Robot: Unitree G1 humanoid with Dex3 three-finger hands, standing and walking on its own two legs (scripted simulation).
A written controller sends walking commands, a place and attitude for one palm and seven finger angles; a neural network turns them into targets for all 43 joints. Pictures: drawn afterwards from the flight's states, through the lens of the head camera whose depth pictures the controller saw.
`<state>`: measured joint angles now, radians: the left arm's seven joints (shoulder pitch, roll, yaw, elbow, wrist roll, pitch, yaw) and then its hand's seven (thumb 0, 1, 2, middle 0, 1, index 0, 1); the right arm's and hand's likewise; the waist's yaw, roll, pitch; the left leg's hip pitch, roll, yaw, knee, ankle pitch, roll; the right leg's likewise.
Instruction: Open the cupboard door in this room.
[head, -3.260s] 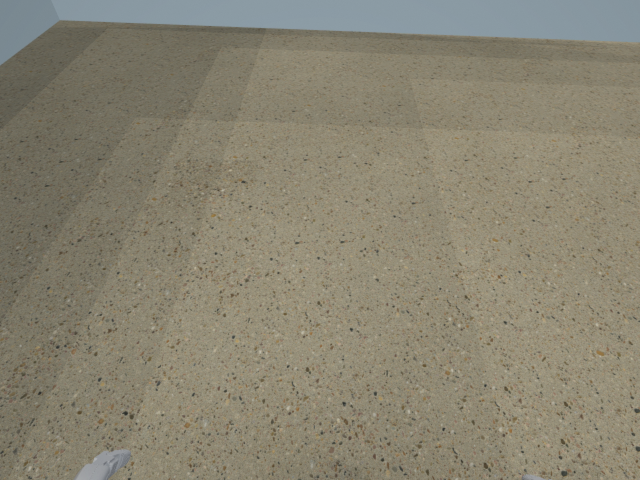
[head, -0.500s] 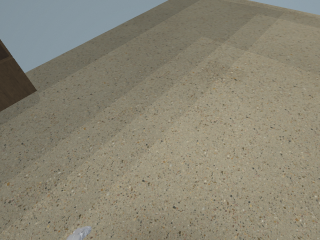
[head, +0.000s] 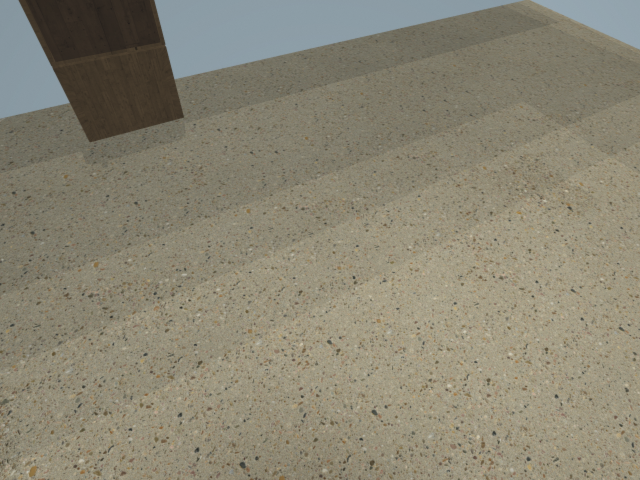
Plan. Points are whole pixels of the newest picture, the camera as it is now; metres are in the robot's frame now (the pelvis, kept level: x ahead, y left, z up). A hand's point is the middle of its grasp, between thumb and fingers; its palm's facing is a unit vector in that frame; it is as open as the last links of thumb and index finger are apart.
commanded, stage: stand and wait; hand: left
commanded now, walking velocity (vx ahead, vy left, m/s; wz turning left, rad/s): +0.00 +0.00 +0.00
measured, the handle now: out of the picture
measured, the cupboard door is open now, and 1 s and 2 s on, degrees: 0 0 0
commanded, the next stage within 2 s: turn or walk to find it in 0.86 s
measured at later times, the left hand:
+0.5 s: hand out of the picture -0.01 +0.19 -0.16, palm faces +0.01 -0.98 -0.21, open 7.3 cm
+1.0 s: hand out of the picture -0.07 +0.15 -0.17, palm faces +0.04 -0.99 -0.14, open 7.4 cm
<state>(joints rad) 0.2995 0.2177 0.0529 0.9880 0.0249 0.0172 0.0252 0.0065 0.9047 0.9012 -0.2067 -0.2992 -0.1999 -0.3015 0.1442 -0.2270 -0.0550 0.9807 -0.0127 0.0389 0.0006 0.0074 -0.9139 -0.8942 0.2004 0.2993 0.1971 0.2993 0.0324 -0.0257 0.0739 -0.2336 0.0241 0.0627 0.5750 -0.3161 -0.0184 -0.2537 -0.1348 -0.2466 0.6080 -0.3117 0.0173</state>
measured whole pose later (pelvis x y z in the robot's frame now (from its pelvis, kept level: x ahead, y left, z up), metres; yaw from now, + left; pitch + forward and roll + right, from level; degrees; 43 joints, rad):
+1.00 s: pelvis -0.05 +0.01 +0.01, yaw +0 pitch -2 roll +0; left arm 0.32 0.09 0.00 1.14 0.01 0.00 0.04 0.01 0.91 0.90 -0.20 -0.30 -0.20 -0.30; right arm 0.36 -0.10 -0.01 1.17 -0.01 0.01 -0.03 0.01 -0.91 -0.89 0.20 0.30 0.20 0.30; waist -0.02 0.00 0.03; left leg -0.24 0.00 0.07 0.45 -0.18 0.03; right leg -0.18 -0.03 -0.08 0.46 -0.24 -0.01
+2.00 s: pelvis -0.04 +0.02 +0.00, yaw +5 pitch -1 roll -1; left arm 0.25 0.16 0.04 1.08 0.02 0.02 0.04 0.01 0.91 0.90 -0.20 -0.30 -0.20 -0.30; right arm 0.26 -0.15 -0.03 1.08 -0.02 0.02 -0.02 0.01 -0.92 -0.89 0.20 0.30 0.20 0.30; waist 0.00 -0.01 0.06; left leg -0.32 -0.04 0.00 0.60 -0.26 0.05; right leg -0.21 -0.07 -0.17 0.57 -0.33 0.01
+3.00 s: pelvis -0.04 -0.01 +0.01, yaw +8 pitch -2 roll -1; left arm 0.21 0.21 0.02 1.07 0.01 0.01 0.03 0.01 0.90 0.90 -0.20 -0.30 -0.20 -0.30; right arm 0.24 -0.22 -0.01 1.10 -0.02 0.02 -0.02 0.01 -0.91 -0.89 0.20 0.30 0.20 0.30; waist -0.01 0.02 0.06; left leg -0.30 -0.02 -0.06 0.54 -0.20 0.00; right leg -0.14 0.01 -0.11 0.47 -0.30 -0.02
